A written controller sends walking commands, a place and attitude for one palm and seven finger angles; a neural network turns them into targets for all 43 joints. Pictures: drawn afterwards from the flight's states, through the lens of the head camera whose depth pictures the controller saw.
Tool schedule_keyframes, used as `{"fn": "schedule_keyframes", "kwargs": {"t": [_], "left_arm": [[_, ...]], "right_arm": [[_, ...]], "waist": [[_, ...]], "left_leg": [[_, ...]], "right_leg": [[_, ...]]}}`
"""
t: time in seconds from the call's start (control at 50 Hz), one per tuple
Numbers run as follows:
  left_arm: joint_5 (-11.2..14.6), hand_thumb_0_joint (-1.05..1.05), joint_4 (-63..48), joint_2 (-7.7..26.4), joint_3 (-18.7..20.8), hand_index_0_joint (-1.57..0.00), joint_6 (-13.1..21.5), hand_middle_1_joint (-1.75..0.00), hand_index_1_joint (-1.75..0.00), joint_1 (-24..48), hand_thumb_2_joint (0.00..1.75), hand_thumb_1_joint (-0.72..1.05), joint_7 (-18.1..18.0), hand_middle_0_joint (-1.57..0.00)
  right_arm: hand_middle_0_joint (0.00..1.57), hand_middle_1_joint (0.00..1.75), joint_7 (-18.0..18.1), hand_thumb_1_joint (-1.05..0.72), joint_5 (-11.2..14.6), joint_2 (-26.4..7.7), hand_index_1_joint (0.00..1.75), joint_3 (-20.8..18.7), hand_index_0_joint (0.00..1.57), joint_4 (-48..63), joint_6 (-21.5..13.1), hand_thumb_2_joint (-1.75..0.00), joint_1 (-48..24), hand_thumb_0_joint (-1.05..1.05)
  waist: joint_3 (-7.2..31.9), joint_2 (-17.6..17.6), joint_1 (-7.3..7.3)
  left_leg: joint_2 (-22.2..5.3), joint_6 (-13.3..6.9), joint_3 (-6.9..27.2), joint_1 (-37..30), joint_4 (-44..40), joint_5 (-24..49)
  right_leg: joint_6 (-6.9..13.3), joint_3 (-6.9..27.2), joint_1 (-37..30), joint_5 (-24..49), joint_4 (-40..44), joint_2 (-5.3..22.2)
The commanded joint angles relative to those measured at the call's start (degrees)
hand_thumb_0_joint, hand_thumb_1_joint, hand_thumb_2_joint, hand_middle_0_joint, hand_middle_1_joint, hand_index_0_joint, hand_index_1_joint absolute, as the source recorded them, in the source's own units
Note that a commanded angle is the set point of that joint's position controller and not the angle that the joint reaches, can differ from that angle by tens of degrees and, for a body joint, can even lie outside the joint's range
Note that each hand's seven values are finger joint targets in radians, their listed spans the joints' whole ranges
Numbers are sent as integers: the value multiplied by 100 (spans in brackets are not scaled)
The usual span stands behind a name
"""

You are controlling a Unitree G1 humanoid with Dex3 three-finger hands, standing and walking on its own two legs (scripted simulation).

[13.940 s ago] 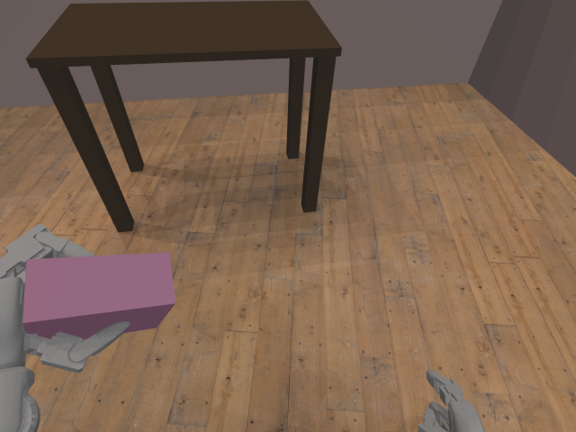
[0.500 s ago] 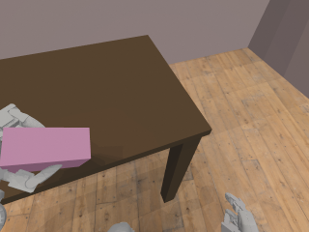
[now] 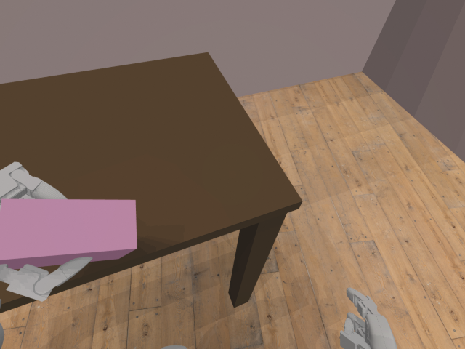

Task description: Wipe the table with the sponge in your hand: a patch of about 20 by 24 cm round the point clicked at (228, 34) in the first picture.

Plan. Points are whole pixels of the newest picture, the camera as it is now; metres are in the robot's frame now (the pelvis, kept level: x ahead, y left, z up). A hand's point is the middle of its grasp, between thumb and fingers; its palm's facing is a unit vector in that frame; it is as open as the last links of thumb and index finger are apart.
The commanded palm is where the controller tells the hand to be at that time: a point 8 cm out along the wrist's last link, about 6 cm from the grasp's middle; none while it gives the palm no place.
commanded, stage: come to a stop and stand still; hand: left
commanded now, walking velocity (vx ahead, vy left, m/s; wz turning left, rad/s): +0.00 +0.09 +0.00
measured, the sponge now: (91, 233) +0.23 +0.20 +0.14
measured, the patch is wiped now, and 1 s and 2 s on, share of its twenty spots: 0.00 0.00 0.00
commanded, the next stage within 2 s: look again from close up in 1.36 s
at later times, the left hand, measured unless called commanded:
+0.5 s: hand (13, 212) +0.24 +0.28 +0.17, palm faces +0.39 -0.83 -0.40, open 9.7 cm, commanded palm +0.18 +0.31 +0.19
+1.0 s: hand out of the picture +0.25 +0.32 +0.19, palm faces +0.43 -0.82 -0.38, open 9.7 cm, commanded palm +0.17 +0.33 +0.19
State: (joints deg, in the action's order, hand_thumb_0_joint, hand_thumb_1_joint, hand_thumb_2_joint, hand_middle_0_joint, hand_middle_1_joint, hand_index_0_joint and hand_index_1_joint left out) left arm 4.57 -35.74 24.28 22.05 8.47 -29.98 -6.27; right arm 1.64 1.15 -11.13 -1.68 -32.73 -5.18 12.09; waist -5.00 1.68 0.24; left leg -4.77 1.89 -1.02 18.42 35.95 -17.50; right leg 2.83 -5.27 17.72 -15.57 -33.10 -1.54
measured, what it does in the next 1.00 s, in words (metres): shifts its weight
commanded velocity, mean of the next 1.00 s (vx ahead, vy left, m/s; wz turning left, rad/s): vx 0.00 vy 0.00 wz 0.00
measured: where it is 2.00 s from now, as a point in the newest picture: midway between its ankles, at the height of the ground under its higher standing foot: outside the picture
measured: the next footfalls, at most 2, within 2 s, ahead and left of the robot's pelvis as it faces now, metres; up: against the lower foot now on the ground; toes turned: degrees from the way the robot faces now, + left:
none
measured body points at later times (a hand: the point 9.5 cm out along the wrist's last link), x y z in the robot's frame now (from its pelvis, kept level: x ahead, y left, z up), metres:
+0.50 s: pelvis +0.02 +0.03 +0.01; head +0.05 +0.04 +0.46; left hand +0.21 +0.32 +0.19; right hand +0.20 -0.19 -0.07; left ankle +0.02 +0.14 -0.73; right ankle +0.02 -0.09 -0.73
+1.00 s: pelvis +0.00 +0.06 +0.01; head +0.03 +0.07 +0.46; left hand +0.22 +0.36 +0.21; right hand +0.18 -0.17 -0.06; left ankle +0.02 +0.14 -0.73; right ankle +0.02 -0.09 -0.73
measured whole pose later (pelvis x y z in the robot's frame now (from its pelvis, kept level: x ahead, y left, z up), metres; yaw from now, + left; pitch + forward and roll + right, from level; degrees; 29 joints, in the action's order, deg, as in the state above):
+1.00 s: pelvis +0.00 +0.06 +0.01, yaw -2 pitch -1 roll -1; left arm 1.9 -22.5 22.7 24.4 12.0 -16.4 -6.8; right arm -1.3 0.7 -11.6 -0.1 -32.6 -7.9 10.8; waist -4.5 0.9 -1.5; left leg -0.7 -2.2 -5.4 13.1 28.9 -14.7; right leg -2.0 -1.1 13.4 -11.3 -26.0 2.2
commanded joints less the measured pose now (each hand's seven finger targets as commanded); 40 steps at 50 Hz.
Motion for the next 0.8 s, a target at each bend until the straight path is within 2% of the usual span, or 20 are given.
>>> {"fn": "schedule_keyframes", "kwargs": {"t": [0.0, 0.02, 0.08, 0.1, 0.12, 0.14, 0.16, 0.22, 0.24, 0.26, 0.34, 0.42, 0.44, 0.5, 0.58, 0.64, 0.66, 0.72, 0.76, 0.78], "left_arm": [[-44, 0, -1039, 996, 801, -120, 398, -160, -160, 530, 130, 10, -272, -120], [-73, 0, -915, 942, 753, -120, 373, -160, -160, 538, 130, 10, -289, -120], [-45, 0, -612, 833, 645, -120, 305, -160, -160, 437, 130, 10, -320, -120], [-47, 0, -614, 796, 601, -120, 306, -160, -160, 452, 130, 10, -322, -120], [-49, 0, -574, 827, 634, -120, 317, -160, -160, 425, 130, 10, -333, -120], [-62, 0, -546, 806, 606, -120, 317, -160, -160, 328, 130, 10, -342, -120], [-76, 0, -533, 751, 586, -120, 331, -160, -160, 275, 130, 10, -341, -120], [-115, 0, -676, 792, 597, -120, 336, -160, -160, 394, 130, 10, -341, -120], [-128, 0, -686, 809, 586, -120, 337, -160, -160, 371, 130, 10, -345, -120], [-133, 0, -725, 720, 531, -120, 345, -160, -160, 401, 130, 10, -341, -120], [-161, 0, -708, 744, 526, -120, 346, -160, -160, 500, 130, 10, -341, -120], [-179, 0, -594, 643, 445, -120, 343, -160, -160, 628, 130, 10, -326, -120], [-183, 0, -613, 656, 437, -120, 343, -160, -160, 595, 130, 10, -332, -120], [-195, 0, -575, 610, 386, -120, 327, -160, -160, 726, 130, 10, -322, -120], [-211, 0, -672, 564, 302, -120, 328, -160, -160, 836, 130, 10, -333, -120], [-220, 0, -631, 644, 384, -120, 327, -160, -160, 751, 130, 10, -354, -120], [-212, 0, -611, 542, 341, -120, 346, -160, -160, 714, 130, 10, -346, -120], [-210, 0, -663, 591, 371, -120, 349, -160, -160, 706, 130, 10, -340, -120], [-203, 0, -554, 525, 340, -120, 354, -160, -160, 573, 130, 10, -337, -120], [-207, 0, -607, 599, 385, -120, 354, -160, -160, 627, 130, 10, -337, -120]], "right_arm": [[20, 30, 140, -90, 15, -652, 30, -167, 20, 801, -310, -90, -424, 0], [20, 30, 131, -90, 33, -655, 30, -171, 20, 791, -320, -90, -394, 0], [20, 30, 120, -90, 67, -654, 30, -177, 20, 734, -345, -90, -342, 0], [20, 30, 112, -90, 65, -668, 30, -184, 20, 718, -355, -90, -353, 0], [20, 30, 107, -90, 55, -651, 30, -159, 20, 713, -349, -90, -372, 0], [20, 30, 122, -90, 60, -671, 30, -157, 20, 687, -344, -90, -460, 0], [20, 30, 112, -90, 40, -671, 30, -146, 20, 690, -312, -90, -413, 0], [20, 30, 88, -90, 39, -701, 30, -154, 20, 750, -274, -90, -506, 0], [20, 30, 107, -90, 53, -712, 30, -152, 20, 741, -277, -90, -572, 0], [20, 30, 92, -90, 40, -715, 30, -148, 20, 754, -265, -90, -516, 0], [20, 30, 87, -90, 60, -722, 30, -144, 20, 780, -258, -90, -578, 0], [20, 30, 65, -90, 33, -726, 30, -129, 20, 806, -234, -90, -495, 0], [20, 30, 82, -90, 47, -707, 30, -116, 20, 783, -248, -90, -551, 0], [20, 30, 78, -90, 18, -716, 30, -109, 20, 811, -227, -90, -506, 0], [20, 30, 85, -90, 14, -715, 30, -110, 20, 816, -230, -90, -530, 0], [20, 30, 97, -90, 35, -688, 30, -99, 20, 802, -234, -90, -586, 0], [20, 30, 95, -90, 1, -697, 30, -91, 20, 795, -210, -90, -510, 0], [20, 30, 77, -90, 16, -705, 30, -124, 20, 835, -203, -90, -505, 0], [20, 30, 85, -90, 4, -697, 30, -91, 20, 809, -183, -90, -505, 0], [20, 30, 80, -90, 16, -708, 30, -116, 20, 832, -185, -90, -517, 0]], "waist": [[837, -857, -6], [843, -579, -17], [900, 125, 22], [952, 180, 13], [996, 231, 6], [978, -26, 9], [1067, -17, -8], [1117, -148, -31], [1068, -308, -25], [1130, -360, -38], [1003, -608, -39], [993, -548, -50], [987, -664, -38], [953, -500, -60], [1023, -615, -50], [1072, -588, -46], [1109, -545, -62], [1151, -528, -59], [1076, -633, -61], [1066, -639, -63]], "left_leg": [[-346, -494, 542, -179, -907, 18], [-224, -461, 467, -110, -741, 26], [85, -337, 155, -311, -291, 370], [130, -310, 104, -373, -304, 513], [115, -311, 98, -410, -386, 668], [77, -337, 156, -558, -512, 873], [-13, -367, 184, -591, -638, 1137], [-160, -406, 304, -664, -744, 1585], [-204, -426, 364, -752, -852, 1703], [-267, -440, 437, -778, -950, 1850], [-286, -438, 473, -671, -1144, 1638], [-262, -424, 525, -519, -1263, 1327], [-262, -436, 512, -613, -1312, 1342], [-257, -430, 521, -512, -1356, 1129], [-259, -421, 536, -618, -1391, 1322], [-257, -411, 522, -689, -1376, 1505], [-271, -411, 540, -663, -1368, 1601], [-258, -374, 518, -698, -1284, 1810], [-275, -385, 542, -611, -1371, 1683], [-280, -379, 551, -585, -1384, 1617]], "right_leg": [[-70, 909, -446, 38, 904, 707], [-60, 1042, -597, 127, 1067, 782], [152, 1322, -644, 758, 1312, 1162], [232, 1351, -713, 1094, 1284, 1270], [215, 1255, -810, 1339, 1217, 1277], [183, 1202, -745, 1402, 1138, 1220], [119, 994, -897, 1474, 1031, 1116], [-23, 830, -1051, 1690, 936, 941], [-42, 799, -1003, 1674, 910, 885], [-54, 703, -1090, 1659, 847, 803], [-95, 699, -1159, 1490, 949, 712], [-88, 675, -1283, 1358, 1042, 693], [-99, 669, -1240, 1361, 1045, 692], [-114, 660, -1277, 1283, 1110, 687], [-103, 640, -1324, 1436, 1079, 690], [-116, 636, -1359, 1534, 1078, 690], [-113, 552, -1418, 1580, 1056, 681], [-94, 580, -1451, 1758, 1053, 728], [-110, 517, -1435, 1581, 1077, 695], [-114, 551, -1442, 1572, 1088, 705]]}}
